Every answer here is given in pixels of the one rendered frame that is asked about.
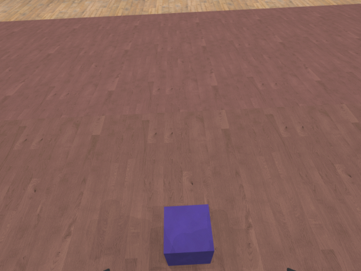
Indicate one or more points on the carton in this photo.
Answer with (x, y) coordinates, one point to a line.
(188, 235)

